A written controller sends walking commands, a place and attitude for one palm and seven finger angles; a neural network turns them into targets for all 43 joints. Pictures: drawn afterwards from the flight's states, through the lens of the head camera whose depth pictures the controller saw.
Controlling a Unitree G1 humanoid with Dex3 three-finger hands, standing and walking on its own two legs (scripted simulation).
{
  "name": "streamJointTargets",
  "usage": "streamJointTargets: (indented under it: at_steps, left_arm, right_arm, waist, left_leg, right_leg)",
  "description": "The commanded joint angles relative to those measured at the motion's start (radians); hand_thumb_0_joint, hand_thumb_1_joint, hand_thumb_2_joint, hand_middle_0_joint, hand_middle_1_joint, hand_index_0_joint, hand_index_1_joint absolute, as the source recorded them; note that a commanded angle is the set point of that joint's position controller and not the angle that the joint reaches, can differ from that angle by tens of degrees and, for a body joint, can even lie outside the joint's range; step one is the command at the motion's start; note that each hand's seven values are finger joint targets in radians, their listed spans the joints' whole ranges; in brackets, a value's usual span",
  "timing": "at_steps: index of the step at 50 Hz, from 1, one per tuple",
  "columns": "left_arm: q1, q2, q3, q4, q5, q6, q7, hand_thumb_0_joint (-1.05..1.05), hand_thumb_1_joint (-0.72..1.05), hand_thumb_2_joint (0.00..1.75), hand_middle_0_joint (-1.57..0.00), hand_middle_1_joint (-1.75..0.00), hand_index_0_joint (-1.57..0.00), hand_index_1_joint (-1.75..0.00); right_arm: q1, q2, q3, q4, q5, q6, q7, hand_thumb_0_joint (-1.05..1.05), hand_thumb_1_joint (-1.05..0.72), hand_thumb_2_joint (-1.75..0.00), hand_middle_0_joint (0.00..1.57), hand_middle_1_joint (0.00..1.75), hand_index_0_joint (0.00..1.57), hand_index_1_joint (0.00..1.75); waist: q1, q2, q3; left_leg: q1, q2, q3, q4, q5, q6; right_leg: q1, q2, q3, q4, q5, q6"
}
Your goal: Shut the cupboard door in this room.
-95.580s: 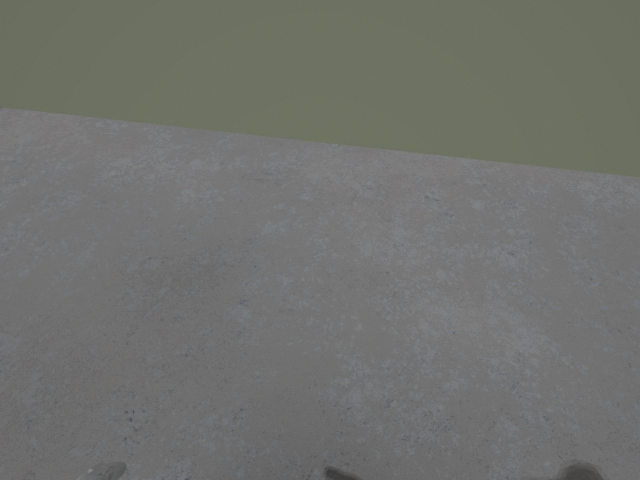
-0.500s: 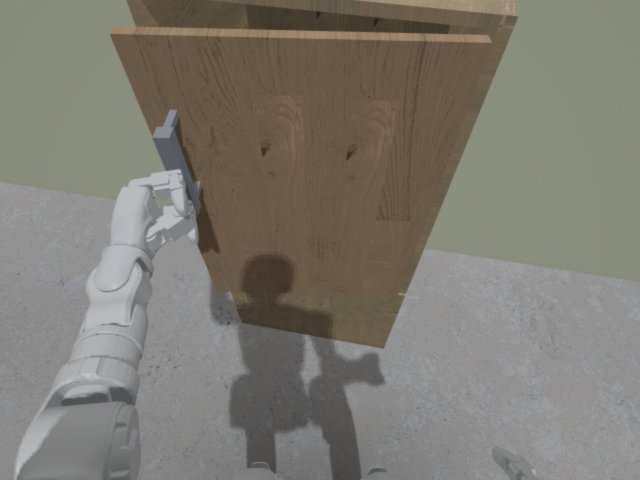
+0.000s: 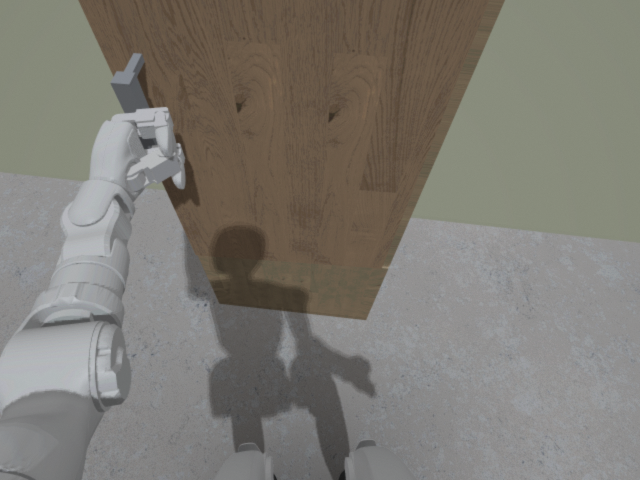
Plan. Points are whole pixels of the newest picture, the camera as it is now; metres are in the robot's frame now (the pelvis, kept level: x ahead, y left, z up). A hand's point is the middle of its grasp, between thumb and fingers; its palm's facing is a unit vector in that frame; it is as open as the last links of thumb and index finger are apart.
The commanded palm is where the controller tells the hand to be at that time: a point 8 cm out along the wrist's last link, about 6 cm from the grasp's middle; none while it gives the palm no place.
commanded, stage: push the door shut along its arc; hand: left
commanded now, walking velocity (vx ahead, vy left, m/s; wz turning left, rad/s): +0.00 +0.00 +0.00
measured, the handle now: (149, 117) +0.56 +0.19 +0.10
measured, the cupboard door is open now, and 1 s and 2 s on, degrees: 3 0 0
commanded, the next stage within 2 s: pull the fist back off the door in 0.46 s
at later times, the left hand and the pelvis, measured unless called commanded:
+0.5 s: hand (177, 149) +0.50 +0.15 +0.10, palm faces -0.21 -0.98 -0.02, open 3.2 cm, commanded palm +0.54 +0.16 +0.10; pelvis -0.02 +0.00 -0.02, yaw +2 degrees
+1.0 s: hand (214, 137) +0.52 +0.11 +0.10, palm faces +0.01 -1.00 -0.01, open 3.1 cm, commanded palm +0.48 +0.16 +0.10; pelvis -0.02 -0.01 -0.01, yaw +0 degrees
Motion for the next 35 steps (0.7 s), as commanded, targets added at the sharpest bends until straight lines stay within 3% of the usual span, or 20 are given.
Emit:
streamJointTargets:
  at_steps: [1, 3, 7, 9, 11, 12, 13, 14, 17, 19, 28, 29, 30, 31, 32, 35]
  left_arm:
    - [-0.513, 0.250, 0.050, -0.178, -0.012, -0.062, -0.013, 0.00, 0.90, 0.90, -1.30, -1.50, -1.30, -1.50]
    - [-0.547, 0.252, 0.035, -0.160, 0.002, -0.058, -0.017, 0.00, 0.90, 0.90, -1.30, -1.50, -1.30, -1.50]
    - [-0.616, 0.202, -0.015, -0.152, 0.009, -0.062, -0.026, 0.00, 0.90, 0.90, -1.30, -1.50, -1.30, -1.50]
    - [-0.656, 0.214, -0.011, -0.135, 0.010, -0.053, -0.028, 0.00, 0.90, 0.90, -1.30, -1.50, -1.30, -1.50]
    - [-0.724, 0.193, -0.040, -0.131, 0.012, -0.051, -0.031, 0.00, 0.90, 0.90, -1.30, -1.50, -1.30, -1.50]
    - [-0.744, 0.208, -0.032, -0.128, 0.018, -0.050, -0.031, 0.00, 0.90, 0.90, -1.30, -1.50, -1.30, -1.50]
    - [-0.763, 0.174, -0.067, -0.120, 0.021, -0.043, -0.033, 0.00, 0.90, 0.90, -1.30, -1.50, -1.30, -1.50]
    - [-0.794, 0.173, -0.074, -0.104, 0.024, -0.038, -0.032, 0.00, 0.90, 0.90, -1.30, -1.50, -1.30, -1.50]
    - [-0.871, 0.167, -0.096, -0.109, 0.028, -0.033, -0.033, 0.00, 0.90, 0.90, -1.30, -1.50, -1.30, -1.50]
    - [-0.894, 0.131, -0.126, -0.099, 0.026, -0.024, -0.037, 0.00, 0.90, 0.90, -1.30, -1.50, -1.30, -1.50]
    - [-0.983, 0.084, -0.177, -0.101, 0.006, 0.004, -0.058, 0.00, 0.90, 0.90, -1.30, -1.50, -1.30, -1.50]
    - [-1.014, 0.128, 0.036, -0.116, -0.082, 0.014, 0.134, 0.00, 0.90, 0.90, -1.30, -1.50, -1.30, -1.50]
    - [-0.967, 0.078, -0.002, -0.098, -0.049, 0.021, 0.237, 0.00, 0.90, 0.90, -1.30, -1.50, -1.30, -1.50]
    - [-0.952, 0.066, 0.004, -0.086, -0.019, 0.015, 0.310, 0.00, 0.90, 0.90, -1.30, -1.50, -1.30, -1.50]
    - [-0.957, 0.054, -0.021, -0.091, 0.025, 0.004, 0.359, 0.00, 0.90, 0.90, -1.30, -1.50, -1.30, -1.50]
    - [-0.959, 0.093, -0.075, -0.077, 0.154, -0.030, 0.402, 0.00, 0.90, 0.90, -1.30, -1.50, -1.30, -1.50]
  right_arm:
    - [0.115, -0.178, -0.056, -0.078, 0.000, -0.029, -0.010, 0.00, -0.90, -0.90, 0.20, 0.30, 0.20, 0.30]
    - [0.118, -0.180, -0.057, -0.075, 0.002, -0.025, -0.009, 0.00, -0.90, -0.90, 0.20, 0.30, 0.20, 0.30]
    - [0.134, -0.185, -0.061, -0.064, -0.002, -0.031, -0.004, 0.00, -0.90, -0.90, 0.20, 0.30, 0.20, 0.30]
    - [0.148, -0.190, -0.061, -0.054, -0.006, -0.033, -0.003, 0.00, -0.90, -0.90, 0.20, 0.30, 0.20, 0.30]
    - [0.157, -0.188, -0.060, -0.044, -0.005, -0.036, -0.006, 0.00, -0.90, -0.90, 0.20, 0.30, 0.20, 0.30]
    - [0.159, -0.191, -0.062, -0.038, -0.005, -0.038, -0.007, 0.00, -0.90, -0.90, 0.20, 0.30, 0.20, 0.30]
    - [0.155, -0.189, -0.059, -0.034, -0.005, -0.041, -0.006, 0.00, -0.90, -0.90, 0.20, 0.30, 0.20, 0.30]
    - [0.159, -0.192, -0.059, -0.025, -0.004, -0.045, -0.009, 0.00, -0.90, -0.90, 0.20, 0.30, 0.20, 0.30]
    - [0.163, -0.196, -0.055, -0.009, -0.007, -0.062, -0.014, 0.00, -0.90, -0.90, 0.20, 0.30, 0.20, 0.30]
    - [0.160, -0.194, -0.052, -0.001, -0.006, -0.074, -0.014, 0.00, -0.90, -0.90, 0.20, 0.30, 0.20, 0.30]
    - [0.143, -0.205, -0.041, 0.028, -0.005, -0.136, -0.028, 0.00, -0.90, -0.90, 0.20, 0.30, 0.20, 0.30]
    - [0.155, -0.183, -0.043, 0.010, -0.023, -0.141, -0.029, 0.00, -0.90, -0.90, 0.20, 0.30, 0.20, 0.30]
    - [0.151, -0.178, -0.041, 0.001, -0.030, -0.148, -0.015, 0.00, -0.90, -0.90, 0.20, 0.30, 0.20, 0.30]
    - [0.167, -0.177, -0.045, 0.004, -0.042, -0.151, -0.004, 0.00, -0.90, -0.90, 0.20, 0.30, 0.20, 0.30]
    - [0.178, -0.178, -0.049, 0.006, -0.052, -0.147, 0.008, 0.00, -0.90, -0.90, 0.20, 0.30, 0.20, 0.30]
    - [0.199, -0.182, -0.055, 0.006, -0.068, -0.125, 0.042, 0.00, -0.90, -0.90, 0.20, 0.30, 0.20, 0.30]
  waist:
    - [-0.023, 0.059, -0.424]
    - [-0.043, 0.049, -0.404]
    - [-0.067, 0.116, -0.431]
    - [-0.078, 0.111, -0.430]
    - [-0.107, 0.088, -0.415]
    - [-0.105, 0.107, -0.432]
    - [-0.118, 0.121, -0.420]
    - [-0.133, 0.093, -0.403]
    - [-0.146, 0.139, -0.419]
    - [-0.155, 0.158, -0.420]
    - [-0.183, 0.182, -0.436]
    - [-0.124, 0.172, -0.449]
    - [-0.131, 0.183, -0.470]
    - [-0.141, 0.128, -0.449]
    - [-0.154, 0.130, -0.451]
    - [-0.163, 0.144, -0.461]
  left_leg:
    - [0.327, -0.009, -0.079, -0.092, 0.300, 0.004]
    - [0.309, -0.003, -0.081, -0.092, 0.265, 0.004]
    - [0.389, 0.004, -0.103, -0.081, 0.280, -0.004]
    - [0.378, 0.007, -0.110, -0.076, 0.272, -0.004]
    - [0.368, 0.005, -0.114, -0.065, 0.270, 0.004]
    - [0.370, 0.006, -0.114, -0.062, 0.251, 0.002]
    - [0.371, 0.006, -0.117, -0.059, 0.227, 0.003]
    - [0.357, 0.009, -0.125, -0.058, 0.200, 0.005]
    - [0.372, 0.010, -0.138, -0.052, 0.179, 0.004]
    - [0.370, 0.009, -0.139, -0.043, 0.155, 0.005]
    - [0.366, 0.013, -0.160, -0.040, 0.044, 0.006]
    - [0.293, 0.014, -0.189, -0.071, -0.034, -0.009]
    - [0.297, 0.015, -0.192, -0.082, -0.066, -0.015]
    - [0.287, 0.014, -0.207, -0.092, -0.081, -0.015]
    - [0.287, 0.014, -0.198, -0.091, -0.067, -0.014]
    - [0.273, 0.001, -0.166, -0.072, -0.035, -0.007]
  right_leg:
    - [0.107, 0.027, 0.024, -0.102, 0.296, -0.017]
    - [0.080, 0.026, 0.025, -0.106, 0.268, -0.013]
    - [-0.014, 0.031, 0.013, -0.100, 0.228, -0.018]
    - [-0.028, 0.031, 0.011, -0.096, 0.217, -0.018]
    - [-0.047, 0.033, 0.010, -0.097, 0.215, -0.016]
    - [-0.061, 0.031, 0.013, -0.097, 0.196, -0.014]
    - [-0.090, 0.030, 0.011, -0.100, 0.174, -0.015]
    - [-0.108, 0.029, 0.010, -0.100, 0.156, -0.013]
    - [-0.152, 0.026, 0.007, -0.091, 0.131, -0.016]
    - [-0.180, 0.026, 0.008, -0.090, 0.112, -0.017]
    - [-0.251, 0.023, -0.004, -0.074, 0.040, -0.020]
    - [-0.221, 0.017, -0.002, -0.074, 0.030, -0.012]
    - [-0.219, 0.017, -0.004, -0.064, 0.016, -0.005]
    - [-0.216, 0.017, -0.016, -0.060, 0.016, -0.001]
    - [-0.216, 0.014, -0.014, -0.059, 0.021, 0.001]
    - [-0.192, 0.010, -0.001, -0.070, 0.023, -0.004]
